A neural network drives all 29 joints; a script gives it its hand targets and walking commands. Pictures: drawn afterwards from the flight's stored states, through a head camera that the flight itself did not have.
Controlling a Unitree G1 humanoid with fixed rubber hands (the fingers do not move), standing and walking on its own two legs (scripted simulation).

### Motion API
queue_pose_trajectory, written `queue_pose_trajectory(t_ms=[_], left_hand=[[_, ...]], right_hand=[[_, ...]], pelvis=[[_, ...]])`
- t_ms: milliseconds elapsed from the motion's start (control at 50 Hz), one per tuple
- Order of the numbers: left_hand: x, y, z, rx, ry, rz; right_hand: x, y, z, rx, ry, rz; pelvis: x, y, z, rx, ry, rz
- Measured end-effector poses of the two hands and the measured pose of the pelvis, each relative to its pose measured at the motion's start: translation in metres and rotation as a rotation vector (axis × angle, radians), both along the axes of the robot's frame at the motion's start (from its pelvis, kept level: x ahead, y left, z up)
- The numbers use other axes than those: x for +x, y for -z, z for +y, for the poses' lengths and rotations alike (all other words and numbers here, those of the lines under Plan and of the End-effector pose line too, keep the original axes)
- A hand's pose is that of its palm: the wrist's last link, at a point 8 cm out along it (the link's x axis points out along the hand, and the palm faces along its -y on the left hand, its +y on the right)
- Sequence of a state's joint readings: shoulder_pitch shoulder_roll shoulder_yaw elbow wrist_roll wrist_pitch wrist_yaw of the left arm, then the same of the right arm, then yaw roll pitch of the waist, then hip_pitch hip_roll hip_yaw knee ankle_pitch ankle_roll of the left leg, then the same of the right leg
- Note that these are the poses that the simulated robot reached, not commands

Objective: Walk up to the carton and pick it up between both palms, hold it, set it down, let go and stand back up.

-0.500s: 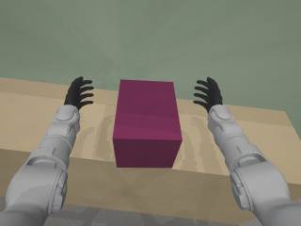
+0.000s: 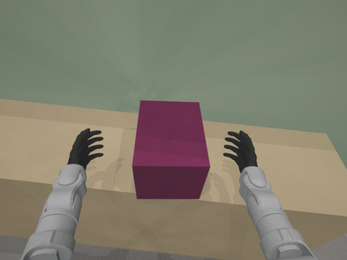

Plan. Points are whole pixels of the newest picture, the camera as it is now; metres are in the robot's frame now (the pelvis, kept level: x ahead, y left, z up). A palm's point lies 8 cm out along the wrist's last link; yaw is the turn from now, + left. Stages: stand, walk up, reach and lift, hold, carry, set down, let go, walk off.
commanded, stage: set down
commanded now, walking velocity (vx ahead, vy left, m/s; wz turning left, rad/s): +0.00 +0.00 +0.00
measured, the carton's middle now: (169, 148) +0.44 +0.02 -0.03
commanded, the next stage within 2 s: let go in 1.92 s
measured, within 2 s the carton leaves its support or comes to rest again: neither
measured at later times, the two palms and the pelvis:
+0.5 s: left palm (75, 200) +0.26 +0.23 +0.01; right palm (253, 201) +0.26 -0.18 +0.02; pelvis +0.01 +0.01 +0.00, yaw -1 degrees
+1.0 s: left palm (75, 231) +0.20 +0.22 -0.03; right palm (254, 231) +0.21 -0.18 -0.02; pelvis +0.02 +0.00 +0.00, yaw -1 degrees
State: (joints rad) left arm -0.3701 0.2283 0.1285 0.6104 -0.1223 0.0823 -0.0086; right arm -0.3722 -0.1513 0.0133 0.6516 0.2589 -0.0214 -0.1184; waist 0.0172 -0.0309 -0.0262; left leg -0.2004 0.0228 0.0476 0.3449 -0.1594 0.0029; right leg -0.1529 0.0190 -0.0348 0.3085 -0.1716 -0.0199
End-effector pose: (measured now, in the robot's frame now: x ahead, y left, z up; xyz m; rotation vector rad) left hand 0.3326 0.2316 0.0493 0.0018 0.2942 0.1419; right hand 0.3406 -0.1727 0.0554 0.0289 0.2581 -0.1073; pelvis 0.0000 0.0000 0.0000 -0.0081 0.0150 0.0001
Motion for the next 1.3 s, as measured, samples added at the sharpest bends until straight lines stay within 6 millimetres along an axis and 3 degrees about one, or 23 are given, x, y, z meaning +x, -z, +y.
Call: queue_pose_trajectory(t_ms=[260, 620, 900, 1160, 1300], left_hand=[[-0.024, 0.003, -0.004, 0.01, 0.032, -0.037], [-0.096, 0.049, -0.005, 0.017, 0.02, 0.007], [-0.118, 0.067, -0.01, 0.034, 0.038, 0.021], [-0.144, 0.097, -0.009, 0.055, 0.045, 0.19], [-0.146, 0.099, -0.006, 0.076, 0.046, 0.227]], right_hand=[[-0.025, 0.005, 0.0, 0.004, -0.003, -0.038], [-0.101, 0.046, -0.008, -0.008, 0.007, 0.019], [-0.12, 0.068, -0.007, -0.013, 0.0, 0.043], [-0.149, 0.096, -0.021, -0.064, 0.003, 0.174], [-0.152, 0.099, -0.026, -0.081, -0.007, 0.2]], pelvis=[[0.003, -0.001, 0.006, 0.001, 0.007, -0.036], [0.008, 0.0, 0.006, 0.005, 0.017, -0.05], [0.013, 0.002, 0.005, 0.008, 0.013, -0.063], [0.018, 0.002, 0.004, 0.008, 0.015, -0.089], [0.019, 0.002, 0.003, 0.006, 0.015, -0.09]])
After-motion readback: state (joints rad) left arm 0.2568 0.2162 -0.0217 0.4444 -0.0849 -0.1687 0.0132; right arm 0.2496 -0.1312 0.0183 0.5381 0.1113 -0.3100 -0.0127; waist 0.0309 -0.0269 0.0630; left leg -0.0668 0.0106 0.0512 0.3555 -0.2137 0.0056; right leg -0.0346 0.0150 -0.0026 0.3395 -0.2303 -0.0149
